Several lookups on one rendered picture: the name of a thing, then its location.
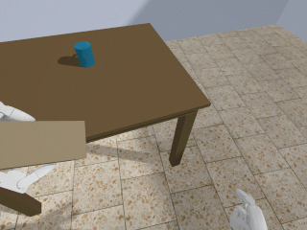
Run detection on table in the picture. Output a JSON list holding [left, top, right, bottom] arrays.
[[0, 23, 211, 217]]

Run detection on robot left hand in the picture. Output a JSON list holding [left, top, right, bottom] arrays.
[[0, 102, 57, 194]]

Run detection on robot right hand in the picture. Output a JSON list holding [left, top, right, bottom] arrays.
[[229, 189, 268, 230]]

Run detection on sponge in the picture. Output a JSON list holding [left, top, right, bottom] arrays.
[[0, 121, 87, 171]]

